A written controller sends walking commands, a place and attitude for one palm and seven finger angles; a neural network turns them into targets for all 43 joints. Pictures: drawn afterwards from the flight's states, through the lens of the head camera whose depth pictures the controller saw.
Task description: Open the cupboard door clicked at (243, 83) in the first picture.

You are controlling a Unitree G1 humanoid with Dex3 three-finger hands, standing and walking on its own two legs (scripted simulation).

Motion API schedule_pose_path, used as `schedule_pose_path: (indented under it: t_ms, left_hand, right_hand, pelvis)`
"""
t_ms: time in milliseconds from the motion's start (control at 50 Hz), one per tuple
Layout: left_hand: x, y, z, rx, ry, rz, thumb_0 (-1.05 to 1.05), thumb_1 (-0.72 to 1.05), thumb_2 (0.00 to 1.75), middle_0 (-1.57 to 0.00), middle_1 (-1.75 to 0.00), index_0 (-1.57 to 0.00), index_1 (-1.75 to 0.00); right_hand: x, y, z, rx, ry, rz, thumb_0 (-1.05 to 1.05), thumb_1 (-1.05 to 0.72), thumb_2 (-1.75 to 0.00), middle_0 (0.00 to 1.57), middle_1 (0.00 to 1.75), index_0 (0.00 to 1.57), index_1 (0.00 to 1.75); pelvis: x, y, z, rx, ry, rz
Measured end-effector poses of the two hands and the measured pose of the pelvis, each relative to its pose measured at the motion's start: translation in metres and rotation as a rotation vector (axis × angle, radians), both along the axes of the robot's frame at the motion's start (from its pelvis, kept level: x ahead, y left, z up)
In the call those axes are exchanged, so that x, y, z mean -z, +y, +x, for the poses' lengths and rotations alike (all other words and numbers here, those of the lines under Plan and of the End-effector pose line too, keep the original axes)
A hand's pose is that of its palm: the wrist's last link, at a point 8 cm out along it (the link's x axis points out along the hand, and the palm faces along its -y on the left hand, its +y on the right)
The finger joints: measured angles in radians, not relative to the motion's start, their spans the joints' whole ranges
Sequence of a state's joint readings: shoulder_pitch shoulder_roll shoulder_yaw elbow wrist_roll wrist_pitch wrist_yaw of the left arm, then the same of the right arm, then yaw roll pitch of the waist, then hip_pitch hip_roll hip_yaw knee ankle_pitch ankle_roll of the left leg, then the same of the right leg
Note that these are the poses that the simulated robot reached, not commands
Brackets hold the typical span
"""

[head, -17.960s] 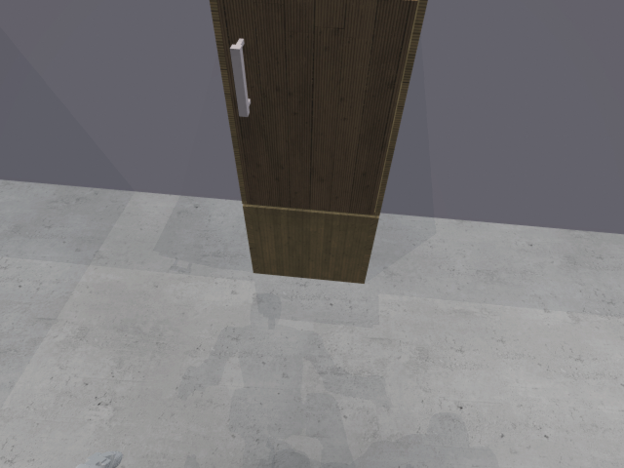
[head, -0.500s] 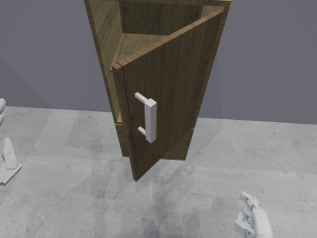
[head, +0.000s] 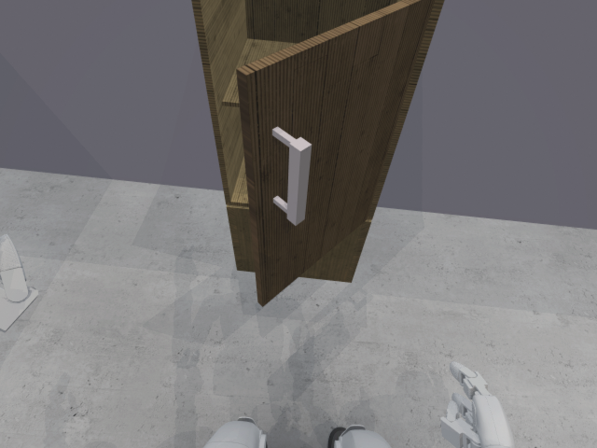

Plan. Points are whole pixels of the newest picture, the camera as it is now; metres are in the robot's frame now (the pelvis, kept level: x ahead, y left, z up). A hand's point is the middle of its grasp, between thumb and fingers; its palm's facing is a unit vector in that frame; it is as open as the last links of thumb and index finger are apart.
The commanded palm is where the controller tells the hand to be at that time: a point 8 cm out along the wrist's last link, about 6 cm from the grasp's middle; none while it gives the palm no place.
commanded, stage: step back with the hand held close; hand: left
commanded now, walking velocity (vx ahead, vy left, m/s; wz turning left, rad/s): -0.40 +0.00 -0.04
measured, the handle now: (288, 178) +0.47 +0.05 +0.09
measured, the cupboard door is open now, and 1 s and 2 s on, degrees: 50 50 50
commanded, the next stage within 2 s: stop stepping back and stand still in 0.20 s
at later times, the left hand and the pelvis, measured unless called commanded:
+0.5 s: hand (22, 379) +0.14 +0.23 +0.18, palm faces +0.30 -0.81 -0.50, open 7.4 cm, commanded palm +0.08 +0.27 +0.20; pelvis -0.08 -0.02 +0.02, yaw -4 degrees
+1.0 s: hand out of the picture +0.07 +0.22 +0.19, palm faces +0.39 -0.80 -0.45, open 7.4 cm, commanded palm +0.01 +0.27 +0.20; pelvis -0.14 -0.02 +0.02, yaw -3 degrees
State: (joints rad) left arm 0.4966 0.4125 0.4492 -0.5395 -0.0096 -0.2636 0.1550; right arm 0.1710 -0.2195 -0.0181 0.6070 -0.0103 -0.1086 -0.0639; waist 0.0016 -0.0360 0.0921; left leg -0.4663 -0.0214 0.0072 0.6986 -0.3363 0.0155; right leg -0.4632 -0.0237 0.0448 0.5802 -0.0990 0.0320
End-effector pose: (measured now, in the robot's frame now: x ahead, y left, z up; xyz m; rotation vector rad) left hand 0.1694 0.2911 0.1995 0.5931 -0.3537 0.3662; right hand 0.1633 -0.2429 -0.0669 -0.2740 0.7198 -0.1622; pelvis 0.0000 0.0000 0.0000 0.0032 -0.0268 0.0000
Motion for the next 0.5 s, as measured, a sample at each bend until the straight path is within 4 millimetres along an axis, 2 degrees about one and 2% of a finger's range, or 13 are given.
schedule_pose_path:
  t_ms: [60,160,260,320,360,420,500]
  left_hand:
    - [0.002,0.006,-0.009,0.005,0.02,0.015,0.01,0.89,0.89,-0.22,-0.3,-0.22,-0.3]
    - [-0.008,0.013,-0.038,-0.04,0.006,0.023,0.01,0.89,0.89,-0.22,-0.3,-0.22,-0.3]
    - [-0.006,-0.004,-0.06,-0.061,0.006,-0.031,0.01,0.89,0.9,-0.21,-0.3,-0.21,-0.3]
    - [-0.002,-0.019,-0.06,-0.016,0.026,-0.048,0.01,0.89,0.9,-0.21,-0.3,-0.21,-0.3]
    - [-0.003,-0.024,-0.058,0.015,0.056,-0.047,0.01,0.89,0.9,-0.21,-0.3,-0.21,-0.3]
    - [-0.002,-0.024,-0.056,0.049,0.098,-0.042,0.01,0.89,0.9,-0.22,-0.3,-0.21,-0.3]
    - [0.001,-0.023,-0.061,0.094,0.122,-0.017,0.01,0.89,0.89,-0.22,-0.3,-0.21,-0.3]
  right_hand:
    - [-0.004,0.002,-0.008,0.009,-0.022,-0.018,0.01,-0.91,-0.89,0.2,0.3,0.2,0.3]
    - [-0.008,0.012,-0.022,-0.007,-0.036,0.021,0.01,-0.91,-0.89,0.2,0.3,0.2,0.3]
    - [-0.005,0.017,-0.033,-0.073,-0.056,0.067,0.01,-0.91,-0.89,0.2,0.3,0.2,0.3]
    - [0.0,0.013,-0.044,-0.079,-0.025,0.073,0.01,-0.9,-0.89,0.2,0.3,0.21,0.3]
    - [-0.004,0.01,-0.056,-0.057,0.006,0.072,0.01,-0.91,-0.89,0.2,0.3,0.21,0.3]
    - [-0.015,0.004,-0.072,-0.012,-0.001,0.05,0.01,-0.91,-0.89,0.2,0.3,0.21,0.3]
    - [-0.023,-0.01,-0.093,0.054,-0.058,0.019,0.01,-0.91,-0.89,0.2,0.3,0.21,0.3]
  pelvis:
    - [0.001,0.004,-0.012,-0.013,0.002,-0.032]
    - [-0.006,-0.004,-0.027,-0.019,0.02,-0.059]
    - [-0.006,-0.018,-0.048,0.028,0.076,-0.022]
    - [-0.009,-0.02,-0.064,0.056,0.076,-0.014]
    - [-0.016,-0.02,-0.068,0.054,0.074,0.002]
    - [-0.021,-0.019,-0.072,0.056,0.076,0.012]
    - [-0.016,-0.016,-0.083,0.065,0.064,0.011]
